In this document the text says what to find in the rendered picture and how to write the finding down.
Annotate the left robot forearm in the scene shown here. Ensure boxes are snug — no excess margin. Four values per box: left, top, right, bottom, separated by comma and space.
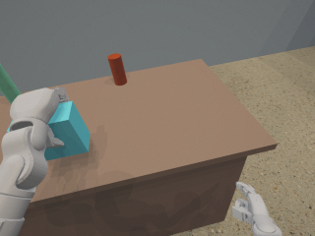
0, 117, 49, 236

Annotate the right robot forearm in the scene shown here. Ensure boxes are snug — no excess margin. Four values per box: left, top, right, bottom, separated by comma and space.
251, 214, 283, 236

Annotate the table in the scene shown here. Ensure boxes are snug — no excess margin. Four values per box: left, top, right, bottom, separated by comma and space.
0, 59, 278, 236

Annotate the robot right hand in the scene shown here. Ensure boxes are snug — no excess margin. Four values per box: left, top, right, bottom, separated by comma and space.
232, 181, 270, 225

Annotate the robot left hand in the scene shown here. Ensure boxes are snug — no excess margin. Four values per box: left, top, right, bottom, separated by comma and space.
10, 87, 70, 148

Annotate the sponge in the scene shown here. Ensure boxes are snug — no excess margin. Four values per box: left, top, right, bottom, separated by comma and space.
6, 101, 91, 161

